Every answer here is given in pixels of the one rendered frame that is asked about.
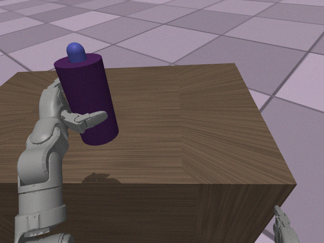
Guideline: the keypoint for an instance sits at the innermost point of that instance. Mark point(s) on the left robot hand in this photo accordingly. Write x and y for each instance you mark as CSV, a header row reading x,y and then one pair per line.
x,y
53,104

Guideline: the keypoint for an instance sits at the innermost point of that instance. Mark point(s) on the right robot hand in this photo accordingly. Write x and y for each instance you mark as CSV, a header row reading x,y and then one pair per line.
x,y
282,230

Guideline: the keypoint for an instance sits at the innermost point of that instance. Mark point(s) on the left robot arm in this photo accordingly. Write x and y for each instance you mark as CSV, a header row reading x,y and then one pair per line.
x,y
39,170

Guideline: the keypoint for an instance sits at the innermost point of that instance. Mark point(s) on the bottle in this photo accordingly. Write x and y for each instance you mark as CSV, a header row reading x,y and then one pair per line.
x,y
84,82

